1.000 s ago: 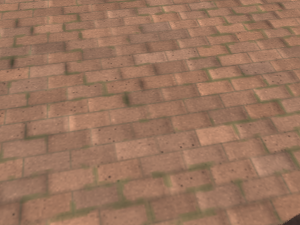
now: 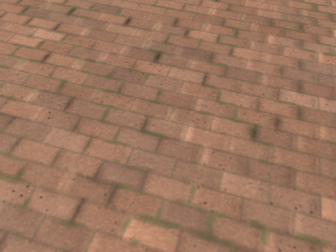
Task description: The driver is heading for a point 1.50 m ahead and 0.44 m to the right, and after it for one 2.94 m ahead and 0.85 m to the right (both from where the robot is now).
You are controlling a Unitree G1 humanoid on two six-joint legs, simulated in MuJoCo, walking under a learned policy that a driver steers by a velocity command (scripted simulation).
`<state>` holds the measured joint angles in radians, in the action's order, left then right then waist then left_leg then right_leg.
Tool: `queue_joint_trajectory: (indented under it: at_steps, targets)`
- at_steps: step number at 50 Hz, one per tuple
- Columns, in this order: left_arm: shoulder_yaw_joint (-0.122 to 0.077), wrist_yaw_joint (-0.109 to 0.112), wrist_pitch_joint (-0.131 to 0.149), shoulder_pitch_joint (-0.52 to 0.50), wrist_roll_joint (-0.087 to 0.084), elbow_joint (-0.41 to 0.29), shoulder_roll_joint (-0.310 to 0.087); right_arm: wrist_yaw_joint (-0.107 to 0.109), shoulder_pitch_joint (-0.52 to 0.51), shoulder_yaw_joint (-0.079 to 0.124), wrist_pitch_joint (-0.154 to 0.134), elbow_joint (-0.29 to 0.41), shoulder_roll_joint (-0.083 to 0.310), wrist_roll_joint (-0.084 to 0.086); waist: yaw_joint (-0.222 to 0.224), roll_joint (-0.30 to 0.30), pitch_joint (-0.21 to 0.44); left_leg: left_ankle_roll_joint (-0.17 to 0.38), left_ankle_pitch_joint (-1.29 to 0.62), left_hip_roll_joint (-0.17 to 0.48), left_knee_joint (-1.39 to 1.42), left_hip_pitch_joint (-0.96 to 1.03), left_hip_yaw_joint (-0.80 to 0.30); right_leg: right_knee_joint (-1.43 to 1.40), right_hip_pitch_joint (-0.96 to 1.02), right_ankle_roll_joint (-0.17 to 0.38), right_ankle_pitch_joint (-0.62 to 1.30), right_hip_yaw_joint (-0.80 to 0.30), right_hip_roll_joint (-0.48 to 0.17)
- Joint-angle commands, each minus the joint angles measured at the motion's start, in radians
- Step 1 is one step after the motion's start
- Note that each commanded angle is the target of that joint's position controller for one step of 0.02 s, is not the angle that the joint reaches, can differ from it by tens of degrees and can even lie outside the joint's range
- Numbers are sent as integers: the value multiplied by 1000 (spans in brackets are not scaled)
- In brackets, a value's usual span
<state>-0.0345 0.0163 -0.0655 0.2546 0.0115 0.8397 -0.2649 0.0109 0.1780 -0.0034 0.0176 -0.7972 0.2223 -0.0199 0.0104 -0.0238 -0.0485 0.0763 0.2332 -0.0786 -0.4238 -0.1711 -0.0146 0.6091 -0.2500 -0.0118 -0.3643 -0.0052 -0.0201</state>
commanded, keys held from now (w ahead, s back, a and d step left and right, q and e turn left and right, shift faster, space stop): no key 0.84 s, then w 0.16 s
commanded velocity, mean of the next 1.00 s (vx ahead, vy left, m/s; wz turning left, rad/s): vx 0.02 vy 0.00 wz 0.02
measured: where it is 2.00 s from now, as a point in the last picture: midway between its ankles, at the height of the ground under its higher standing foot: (165, 239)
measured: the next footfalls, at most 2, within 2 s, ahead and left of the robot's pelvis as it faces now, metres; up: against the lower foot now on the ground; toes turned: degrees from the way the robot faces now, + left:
right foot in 0.04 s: +0.03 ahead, -0.13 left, +0.00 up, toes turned +0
right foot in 1.60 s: +0.44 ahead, -0.06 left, +0.00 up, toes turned -6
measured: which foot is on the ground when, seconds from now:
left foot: down 0.00-1.00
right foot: up 0.00-0.02, down 0.04-1.00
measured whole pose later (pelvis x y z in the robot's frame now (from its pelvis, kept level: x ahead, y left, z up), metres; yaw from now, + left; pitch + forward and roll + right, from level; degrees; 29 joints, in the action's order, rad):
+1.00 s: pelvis +0.02 -0.03 +0.00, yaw +0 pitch -1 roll +0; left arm -0.01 0.03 0.00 0.34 0.02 1.13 -0.18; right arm 0.02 0.32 -0.01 0.01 -1.15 0.18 -0.03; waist 0.01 0.00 0.01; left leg 0.06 0.41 -0.02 -0.59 -0.22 0.00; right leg 0.45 -0.15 0.07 -0.32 0.00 0.05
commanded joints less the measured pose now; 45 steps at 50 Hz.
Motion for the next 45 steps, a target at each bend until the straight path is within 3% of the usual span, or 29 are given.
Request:
queue_joint_trajectory:
  at_steps: [1,2,3,4,5,7,12,22,42,43,45]
  targets:
    - [-3,15,31,52,5,-17,-52,11,-23,29,-14,25,137,9,27,90,55,71,-269,241,74,-50,-211,-265,161,21,221,-8,-7]
    - [-5,20,46,63,16,-7,-82,10,-6,19,-21,21,111,9,18,45,82,29,-207,215,61,-97,-205,-293,251,31,314,-95,-83]
    - [-15,19,56,19,13,-9,-149,4,58,23,-23,8,108,10,-52,-44,58,6,-101,132,79,-103,-142,-259,218,58,418,-161,-147]
    - [-11,7,59,-17,-3,0,-120,6,57,23,-17,-27,108,7,-39,-68,42,-6,-58,104,113,-11,-115,-258,112,73,352,-149,-140]
    - [-1,0,65,-24,-2,5,-86,8,40,26,-14,-43,125,5,-22,-59,22,-10,-77,111,109,28,-119,-273,78,61,295,-129,-113]
    - [2,4,69,-6,0,33,-82,7,37,33,-14,-68,139,8,-13,-63,19,-5,-132,127,92,43,-124,-289,86,49,282,-106,-85]
    - [7,12,72,3,-3,89,-70,13,62,24,-19,-145,110,10,-9,0,11,-18,-132,132,119,16,-123,-293,124,59,276,-103,-85]
    - [20,16,75,7,-2,180,-48,22,94,12,-17,-255,95,10,-13,22,-1,-28,-135,140,125,22,-116,-306,112,68,260,-104,-77]
    - [40,24,77,74,-3,281,8,32,144,-6,-18,-356,37,11,-14,20,-19,-33,-133,148,106,12,-102,-303,86,70,255,-103,-63]
    - [40,24,76,85,-2,285,11,32,153,-7,-18,-360,31,10,-12,18,2,-31,-64,138,107,17,-96,-313,92,73,166,-102,-55]
    - [22,23,67,97,-1,284,-26,30,157,3,-13,-353,44,6,-7,-12,-17,-12,171,85,39,-33,-57,-313,63,103,-129,-122,-36]
Keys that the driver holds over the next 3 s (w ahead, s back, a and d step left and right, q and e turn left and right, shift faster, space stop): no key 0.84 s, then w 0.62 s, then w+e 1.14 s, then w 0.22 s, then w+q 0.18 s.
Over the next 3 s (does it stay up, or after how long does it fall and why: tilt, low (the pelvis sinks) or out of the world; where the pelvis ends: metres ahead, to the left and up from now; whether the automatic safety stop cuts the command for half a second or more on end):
stays up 0.95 -0.26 0.00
